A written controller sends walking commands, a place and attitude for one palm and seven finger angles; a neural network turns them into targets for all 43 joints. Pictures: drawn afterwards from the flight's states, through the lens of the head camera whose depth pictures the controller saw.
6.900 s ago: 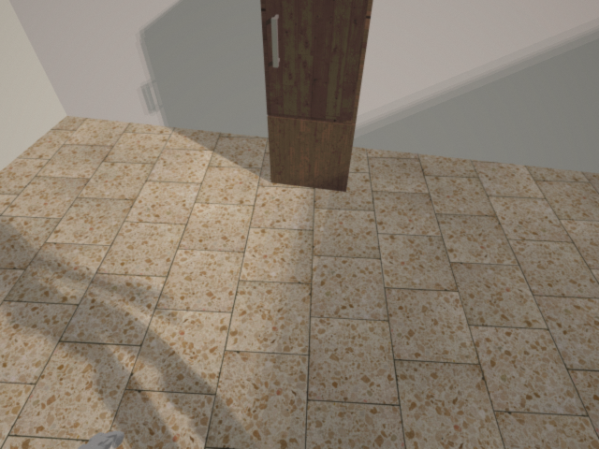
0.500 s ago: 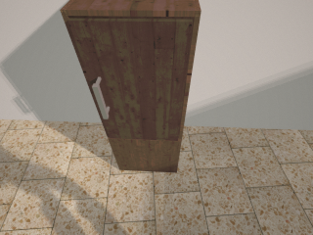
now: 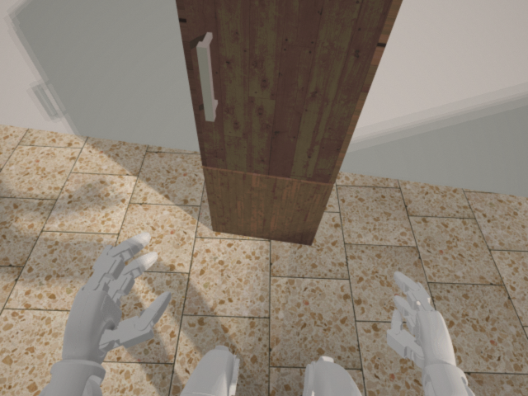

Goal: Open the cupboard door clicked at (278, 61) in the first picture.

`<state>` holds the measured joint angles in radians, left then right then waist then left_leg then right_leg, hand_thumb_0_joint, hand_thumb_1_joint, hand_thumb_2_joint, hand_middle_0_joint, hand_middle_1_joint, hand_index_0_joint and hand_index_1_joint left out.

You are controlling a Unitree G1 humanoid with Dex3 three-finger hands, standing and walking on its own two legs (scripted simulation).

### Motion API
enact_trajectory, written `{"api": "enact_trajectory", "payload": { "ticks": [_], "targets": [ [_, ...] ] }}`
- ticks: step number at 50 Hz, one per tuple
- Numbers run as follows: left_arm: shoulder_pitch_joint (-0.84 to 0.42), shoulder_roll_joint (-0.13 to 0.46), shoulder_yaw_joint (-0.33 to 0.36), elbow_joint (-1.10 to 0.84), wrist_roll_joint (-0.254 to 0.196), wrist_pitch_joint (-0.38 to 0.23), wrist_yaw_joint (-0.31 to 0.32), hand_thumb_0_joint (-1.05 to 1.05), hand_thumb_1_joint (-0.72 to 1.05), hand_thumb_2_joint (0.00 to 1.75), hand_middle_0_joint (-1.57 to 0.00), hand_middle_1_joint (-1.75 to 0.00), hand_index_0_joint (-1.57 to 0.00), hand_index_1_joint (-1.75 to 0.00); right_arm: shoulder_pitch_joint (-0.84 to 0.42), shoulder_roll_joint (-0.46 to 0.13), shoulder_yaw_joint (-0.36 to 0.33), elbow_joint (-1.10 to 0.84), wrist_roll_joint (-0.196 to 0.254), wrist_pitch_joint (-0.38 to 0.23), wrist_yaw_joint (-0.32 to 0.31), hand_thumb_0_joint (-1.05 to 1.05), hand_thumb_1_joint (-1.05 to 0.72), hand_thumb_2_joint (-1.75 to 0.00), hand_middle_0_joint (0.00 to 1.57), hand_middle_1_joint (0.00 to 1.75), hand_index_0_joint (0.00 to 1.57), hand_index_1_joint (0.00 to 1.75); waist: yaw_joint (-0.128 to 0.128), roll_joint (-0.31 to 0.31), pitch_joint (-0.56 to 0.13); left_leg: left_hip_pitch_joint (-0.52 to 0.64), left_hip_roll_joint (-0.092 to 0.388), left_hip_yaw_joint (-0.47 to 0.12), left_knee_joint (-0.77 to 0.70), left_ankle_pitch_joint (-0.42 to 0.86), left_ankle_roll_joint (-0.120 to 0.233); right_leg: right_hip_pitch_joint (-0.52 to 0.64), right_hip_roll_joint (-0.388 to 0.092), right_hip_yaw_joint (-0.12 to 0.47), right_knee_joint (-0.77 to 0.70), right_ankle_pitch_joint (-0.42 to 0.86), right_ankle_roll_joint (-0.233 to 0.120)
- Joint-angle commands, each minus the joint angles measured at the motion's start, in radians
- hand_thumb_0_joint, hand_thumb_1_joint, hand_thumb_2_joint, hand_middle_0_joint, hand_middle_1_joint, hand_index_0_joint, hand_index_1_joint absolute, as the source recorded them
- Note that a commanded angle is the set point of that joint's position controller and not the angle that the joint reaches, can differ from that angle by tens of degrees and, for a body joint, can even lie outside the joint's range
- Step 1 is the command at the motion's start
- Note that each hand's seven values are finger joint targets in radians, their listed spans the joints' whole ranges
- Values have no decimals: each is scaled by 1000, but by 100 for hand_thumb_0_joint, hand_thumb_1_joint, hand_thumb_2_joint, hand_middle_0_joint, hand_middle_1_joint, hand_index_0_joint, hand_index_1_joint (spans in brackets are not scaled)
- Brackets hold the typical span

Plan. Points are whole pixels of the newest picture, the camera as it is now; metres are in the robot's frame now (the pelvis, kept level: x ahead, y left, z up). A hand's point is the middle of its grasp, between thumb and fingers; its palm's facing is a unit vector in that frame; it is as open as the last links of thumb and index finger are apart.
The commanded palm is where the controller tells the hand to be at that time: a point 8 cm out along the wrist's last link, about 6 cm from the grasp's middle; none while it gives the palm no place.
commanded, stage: raise the hand with hooked fingers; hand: left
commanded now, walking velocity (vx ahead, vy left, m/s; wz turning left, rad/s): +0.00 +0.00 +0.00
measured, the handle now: (209, 79) +0.67 +0.20 +0.07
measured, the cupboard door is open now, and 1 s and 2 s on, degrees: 0 0 0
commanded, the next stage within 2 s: move the hooked fingers beside the handle in 1.54 s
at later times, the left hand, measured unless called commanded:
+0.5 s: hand (123, 261) +0.27 +0.23 +0.06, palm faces -0.02 -1.00 -0.09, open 12.4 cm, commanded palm +0.24 +0.28 +0.07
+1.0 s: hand (103, 211) +0.32 +0.27 +0.09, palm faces +0.01 -1.00 -0.07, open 13.9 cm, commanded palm +0.30 +0.32 +0.08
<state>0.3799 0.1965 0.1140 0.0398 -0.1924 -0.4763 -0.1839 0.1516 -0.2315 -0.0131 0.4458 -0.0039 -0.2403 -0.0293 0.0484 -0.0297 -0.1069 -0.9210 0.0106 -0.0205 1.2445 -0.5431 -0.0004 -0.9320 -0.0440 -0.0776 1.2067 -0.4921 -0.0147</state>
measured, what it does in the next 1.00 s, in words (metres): stands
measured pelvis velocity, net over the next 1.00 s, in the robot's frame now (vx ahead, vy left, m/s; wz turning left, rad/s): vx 0.04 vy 0.01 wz -0.01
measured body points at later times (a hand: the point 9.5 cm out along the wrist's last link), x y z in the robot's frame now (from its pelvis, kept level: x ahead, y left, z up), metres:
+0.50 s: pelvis +0.01 +0.02 +0.01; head +0.08 +0.03 +0.46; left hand +0.26 +0.28 +0.06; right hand +0.17 -0.24 -0.06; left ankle +0.04 +0.12 -0.63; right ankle +0.06 -0.12 -0.63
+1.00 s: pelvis +0.04 +0.01 +0.03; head +0.12 +0.02 +0.47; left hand +0.32 +0.32 +0.09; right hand +0.20 -0.24 -0.05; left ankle +0.04 +0.12 -0.63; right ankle +0.06 -0.12 -0.63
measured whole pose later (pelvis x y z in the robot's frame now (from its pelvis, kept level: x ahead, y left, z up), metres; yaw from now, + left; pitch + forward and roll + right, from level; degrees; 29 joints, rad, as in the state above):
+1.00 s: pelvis +0.04 +0.01 +0.03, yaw -1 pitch +16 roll -3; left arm 0.04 0.39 0.43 0.31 -0.36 -0.33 -0.48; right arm 0.25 -0.26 0.03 0.55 0.02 -0.21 -0.06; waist -0.01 0.02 -0.11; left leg -0.85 0.03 -0.03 1.12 -0.54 0.00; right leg -0.85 -0.01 -0.08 1.05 -0.47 0.00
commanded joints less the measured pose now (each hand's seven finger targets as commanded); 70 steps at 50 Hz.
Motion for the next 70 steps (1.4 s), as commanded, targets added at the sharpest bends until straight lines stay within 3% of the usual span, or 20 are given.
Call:
{"api": "enact_trajectory", "payload": {
  "ticks": [1,3,5,8,10,12,15,18,20,24,26,28,35,41,46,50,55,57,64,70],
  "targets": [
    [-318,90,-59,-338,0,-99,-42,0,22,61,-25,-74,-25,-74,33,-148,-19,-74,5,-54,-32,0,-90,-90,20,30,20,30,-130,128,-213,138,-3,-65,-233,23,25,28,61,22,-186,-18,-16],
    [-268,101,-51,-203,-6,-19,-87,0,18,59,-25,-76,-25,-76,37,-160,-11,-62,17,-56,-40,0,-90,-90,20,30,20,30,-123,82,-173,83,-7,-81,-260,-55,21,35,59,15,-204,-60,-10],
    [-183,139,13,-53,-19,100,-126,0,13,57,-25,-80,-25,-80,33,-169,-9,-70,31,-41,-47,0,-90,-90,20,30,20,30,-84,24,-160,39,-14,-77,-294,-90,19,87,58,13,-236,-100,-9],
    [-169,197,132,-127,-74,217,-131,0,6,54,-26,-84,-26,-84,-3,-162,-11,-119,46,-18,-56,0,-90,-90,20,30,20,30,-15,11,-272,77,-31,-49,-335,-23,17,210,46,21,-273,-89,-6],
    [-152,219,200,-194,-106,228,-91,0,1,52,-26,-87,-26,-87,-18,-141,-8,-127,40,-12,-57,0,-90,-90,20,30,20,30,20,55,-304,116,-31,-42,-347,55,10,256,50,13,-269,-39,-12],
    [-162,214,232,-275,-122,177,-37,0,-3,50,-27,-90,-27,-90,9,-120,-9,-112,33,-18,-51,0,-90,-90,20,30,20,30,18,66,-322,153,-21,-41,-342,142,5,264,51,4,-258,29,-14],
    [-207,205,200,-281,-86,57,15,0,-10,47,-27,-94,-27,-94,30,-122,-9,-74,17,-31,-40,0,-90,-90,20,30,20,30,-21,78,-237,136,-9,-49,-323,155,2,185,57,-5,-231,35,-20],
    [-270,174,118,-168,-39,-12,-14,0,-17,44,-28,-99,-28,-99,54,-153,-14,-39,13,-43,-31,0,-90,-90,20,30,20,30,-84,113,-136,101,-8,-51,-308,29,7,67,53,-3,-228,-43,-16],
    [-298,170,89,-107,-47,-8,-74,0,-22,42,-28,-102,-28,-102,68,-173,-19,-36,23,-45,-38,0,-90,-90,20,30,20,30,-108,75,-122,89,-9,-57,-308,-8,13,64,53,4,-242,-53,-15],
    [-282,277,193,-105,-95,63,-175,0,-31,38,-29,-108,-29,-108,87,-196,-32,-60,44,-51,-59,0,-90,-90,20,30,20,30,-64,88,-258,150,-18,-37,-329,79,15,189,51,21,-283,-5,-13],
    [-271,318,259,-146,-124,85,-185,0,-36,36,-29,-111,-29,-111,89,-188,-30,-63,43,-50,-60,0,-90,-90,20,30,20,30,-38,144,-312,214,-17,-39,-338,200,7,236,57,7,-267,95,-19],
    [-279,336,310,-174,-148,85,-167,0,-41,34,-29,-114,-29,-114,91,-177,-29,-60,38,-44,-61,0,-90,-90,20,30,20,30,-30,121,-326,233,-15,-34,-330,294,6,274,61,3,-265,174,-16],
    [-346,283,285,21,-143,63,-181,0,-50,30,-30,-120,-30,-120,102,-176,-23,-27,29,-25,-40,0,-90,-90,20,30,20,30,-74,110,-205,168,-13,-21,-284,307,3,207,68,7,-252,214,-15],
    [-445,399,345,28,-161,116,-308,0,-50,30,-30,-120,-30,-120,116,-199,-24,-42,37,-19,-51,0,-90,-90,20,30,20,30,-66,107,-347,228,-12,-15,-280,397,13,299,66,24,-261,320,-11],
    [-476,471,455,19,-203,75,-293,0,-50,30,-30,-120,-30,-120,113,-183,-17,-27,26,-22,-50,0,-90,-90,20,30,20,30,-41,138,-365,253,-10,-18,-279,477,6,327,72,23,-252,373,-14],
    [-495,441,436,164,-201,85,-304,0,-50,30,-30,-120,-30,-120,120,-193,-17,-14,32,-11,-45,0,-90,-90,20,30,20,30,-58,110,-279,201,-9,-12,-283,422,8,287,72,20,-260,331,-14],
    [-486,405,371,209,-200,136,-376,0,-50,30,-30,-120,-30,-120,129,-207,-23,-41,44,-2,-42,0,-90,-90,20,30,20,30,-64,96,-304,217,-14,-6,-305,403,18,316,67,30,-289,325,-11],
    [-489,454,406,159,-198,126,-380,0,-50,30,-30,-120,-30,-120,140,-208,-29,-41,40,-2,-39,0,-90,-90,20,30,20,30,-55,111,-365,253,-12,-4,-306,439,19,338,66,33,-289,356,-7],
    [-518,468,462,169,-204,43,-305,0,-50,30,-30,-120,-30,-120,125,-194,-24,-29,33,2,-32,0,-90,-90,20,30,20,30,-53,118,-270,196,-13,-4,-315,341,12,291,67,35,-291,246,-10],
    [-508,450,410,170,-189,63,-337,0,-50,30,-30,-120,-30,-120,129,-199,-23,-41,36,8,-36,0,-90,-90,20,30,20,30,-64,123,-309,216,-14,0,-323,341,22,327,66,45,-305,258,-11]
  ]
}}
